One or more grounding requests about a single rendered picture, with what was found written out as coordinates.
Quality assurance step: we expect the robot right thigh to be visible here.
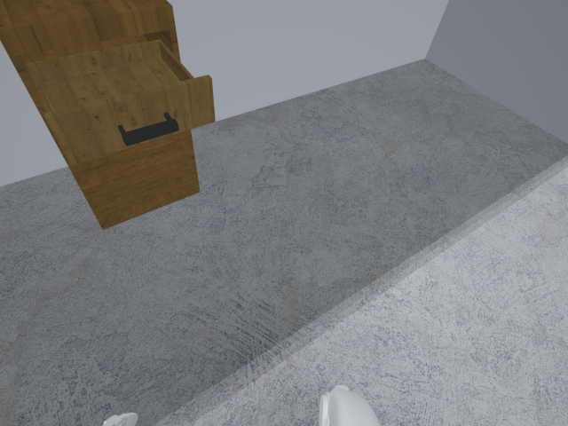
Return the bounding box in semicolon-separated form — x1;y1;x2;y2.
319;390;382;426

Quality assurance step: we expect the drawer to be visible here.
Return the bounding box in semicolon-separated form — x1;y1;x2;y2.
27;39;216;165

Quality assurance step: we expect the cabinet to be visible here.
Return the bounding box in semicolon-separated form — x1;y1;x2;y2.
0;0;200;230

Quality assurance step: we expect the handle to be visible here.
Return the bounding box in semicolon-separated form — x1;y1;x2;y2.
118;113;179;146

